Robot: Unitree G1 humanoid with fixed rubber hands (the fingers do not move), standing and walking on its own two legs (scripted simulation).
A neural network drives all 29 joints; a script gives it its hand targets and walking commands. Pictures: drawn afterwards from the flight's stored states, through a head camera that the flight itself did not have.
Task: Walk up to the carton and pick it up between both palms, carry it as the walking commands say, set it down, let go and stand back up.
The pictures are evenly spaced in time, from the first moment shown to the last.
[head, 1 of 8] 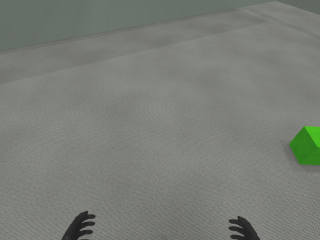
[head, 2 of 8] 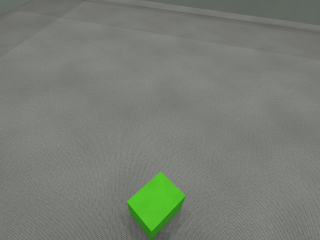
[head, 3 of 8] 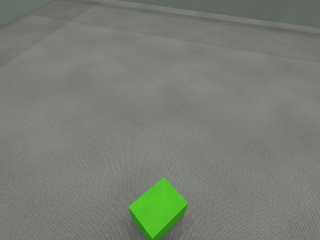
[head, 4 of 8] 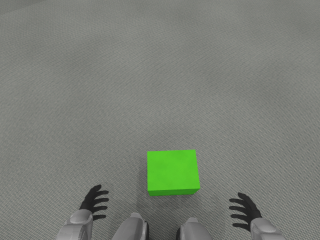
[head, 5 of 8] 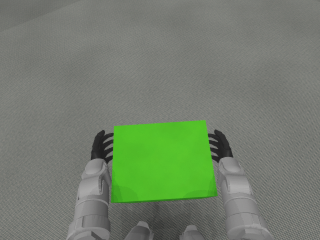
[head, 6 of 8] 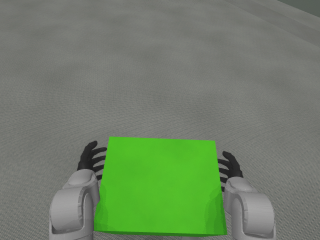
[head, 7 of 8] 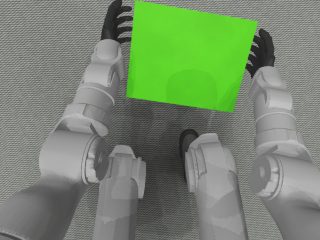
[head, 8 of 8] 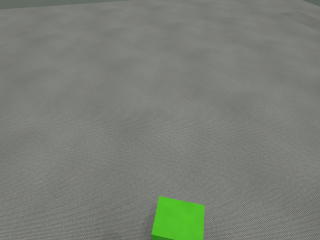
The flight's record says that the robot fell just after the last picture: no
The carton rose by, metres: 0.69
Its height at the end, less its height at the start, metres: +0.00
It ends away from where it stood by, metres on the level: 2.08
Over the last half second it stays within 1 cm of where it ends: yes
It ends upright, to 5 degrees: yes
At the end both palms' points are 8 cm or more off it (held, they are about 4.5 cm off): yes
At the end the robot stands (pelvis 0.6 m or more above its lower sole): yes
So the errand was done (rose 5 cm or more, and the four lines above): yes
